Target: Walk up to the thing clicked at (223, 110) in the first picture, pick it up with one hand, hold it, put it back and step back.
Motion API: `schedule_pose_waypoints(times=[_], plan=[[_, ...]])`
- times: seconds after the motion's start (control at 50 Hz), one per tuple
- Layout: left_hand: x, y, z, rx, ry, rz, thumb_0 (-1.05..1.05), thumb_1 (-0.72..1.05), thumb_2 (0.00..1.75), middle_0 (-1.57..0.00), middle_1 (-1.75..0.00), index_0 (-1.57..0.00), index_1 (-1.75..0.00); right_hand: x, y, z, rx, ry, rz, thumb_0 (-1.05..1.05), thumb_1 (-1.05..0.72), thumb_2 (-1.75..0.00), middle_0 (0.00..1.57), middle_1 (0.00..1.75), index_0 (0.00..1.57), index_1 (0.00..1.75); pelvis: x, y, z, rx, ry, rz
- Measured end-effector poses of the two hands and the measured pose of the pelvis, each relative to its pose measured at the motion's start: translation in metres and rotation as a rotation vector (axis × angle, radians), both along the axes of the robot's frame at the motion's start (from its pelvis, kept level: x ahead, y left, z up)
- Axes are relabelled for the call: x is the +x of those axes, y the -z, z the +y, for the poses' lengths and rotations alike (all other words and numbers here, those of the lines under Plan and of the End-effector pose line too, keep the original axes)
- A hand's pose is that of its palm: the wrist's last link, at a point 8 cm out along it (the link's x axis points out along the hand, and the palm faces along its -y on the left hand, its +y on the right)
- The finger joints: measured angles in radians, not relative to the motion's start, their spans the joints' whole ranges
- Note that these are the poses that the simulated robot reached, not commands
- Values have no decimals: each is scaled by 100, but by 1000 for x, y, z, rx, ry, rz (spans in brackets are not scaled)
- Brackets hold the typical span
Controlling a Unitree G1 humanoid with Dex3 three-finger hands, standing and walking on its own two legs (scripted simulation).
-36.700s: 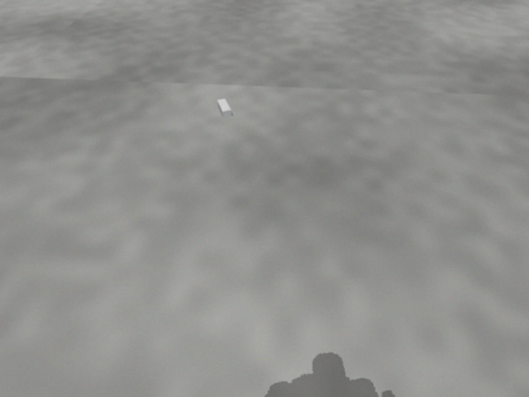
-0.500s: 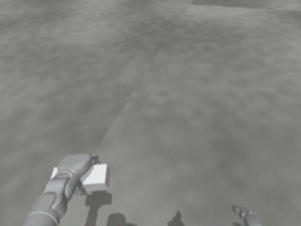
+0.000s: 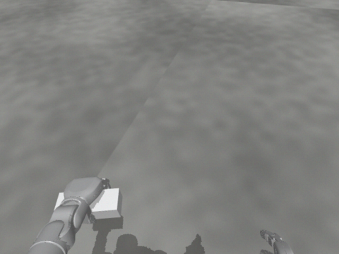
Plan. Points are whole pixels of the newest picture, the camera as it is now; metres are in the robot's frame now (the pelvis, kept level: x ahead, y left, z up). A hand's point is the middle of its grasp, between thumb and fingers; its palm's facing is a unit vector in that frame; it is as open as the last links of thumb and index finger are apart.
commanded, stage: crouch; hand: left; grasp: from above
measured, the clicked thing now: (90, 204) +0.30 +0.23 -0.08
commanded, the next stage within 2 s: lower in 1.72 s
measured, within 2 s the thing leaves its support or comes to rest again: neither
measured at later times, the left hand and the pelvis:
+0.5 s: hand (109, 215) +0.34 +0.23 -0.28, palm faces -0.41 +0.05 -0.91, open 9.2 cm; pelvis -0.04 +0.01 -0.16, yaw +0 degrees
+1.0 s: hand (119, 226) +0.36 +0.24 -0.49, palm faces -0.44 +0.02 -0.90, open 9.2 cm; pelvis -0.07 +0.00 -0.33, yaw -1 degrees
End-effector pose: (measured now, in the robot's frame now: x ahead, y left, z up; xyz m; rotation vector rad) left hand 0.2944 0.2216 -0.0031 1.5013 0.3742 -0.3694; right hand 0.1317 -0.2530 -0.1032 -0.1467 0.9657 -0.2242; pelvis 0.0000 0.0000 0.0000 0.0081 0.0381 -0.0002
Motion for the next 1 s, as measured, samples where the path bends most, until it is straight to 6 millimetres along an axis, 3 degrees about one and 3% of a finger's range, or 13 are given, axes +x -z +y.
schedule_pose_waypoints(times=[0.12,0.24,0.42,0.58,0.8,1.0], plan=[[0,37,2,29,5,10,0,8,51,-75,-57,-75,-53,-14,13,-7,-26,-13,64,1,-90,-90,20,30,21,30,-6,12,-1,-5,-12,67],[12,86,2,60,23,-9,0,8,51,-75,-57,-76,-53,-44,46,-20,-69,-2,144,1,-90,-90,20,30,21,30,-16,45,0,-16,-18,186],[37,179,4,80,25,-44,0,8,52,-75,-57,-76,-53,-101,128,-29,-122,43,271,1,-90,-90,20,30,21,30,-35,124,5,-35,-16,376],[51,260,9,90,6,-36,0,8,52,-75,-57,-75,-54,-135,208,-17,-103,49,343,1,-90,-90,20,30,21,30,-53,197,8,-44,-16,485],[54,365,13,55,30,7,0,8,52,-75,-57,-75,-54,-136,291,-7,-83,-32,360,1,-90,-90,21,30,21,30,-66,277,6,-64,-17,576],[70,427,17,55,6,-16,0,7,52,-75,-57,-75,-54,-123,335,-17,-112,-90,361,1,-91,-90,21,29,21,30,-68,326,4,-78,-11,607]])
